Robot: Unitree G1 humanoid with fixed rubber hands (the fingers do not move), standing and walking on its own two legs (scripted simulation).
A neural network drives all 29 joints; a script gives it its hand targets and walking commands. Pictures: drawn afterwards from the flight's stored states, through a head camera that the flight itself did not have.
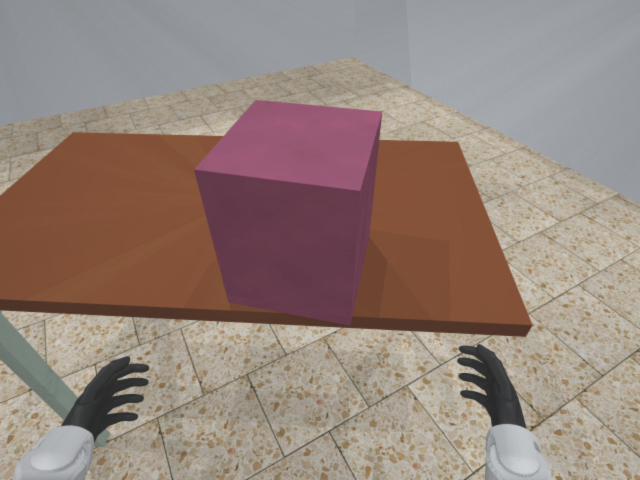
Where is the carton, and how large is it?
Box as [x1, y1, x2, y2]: [194, 100, 381, 325]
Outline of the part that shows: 255,100 194,169 228,301 349,325 369,235 381,111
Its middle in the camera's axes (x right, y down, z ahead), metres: -0.03 -0.04 +0.61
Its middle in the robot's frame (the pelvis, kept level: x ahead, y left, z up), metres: +0.47 +0.03 +0.10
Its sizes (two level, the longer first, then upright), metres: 0.210 0.200 0.250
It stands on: a table, 0.74 m high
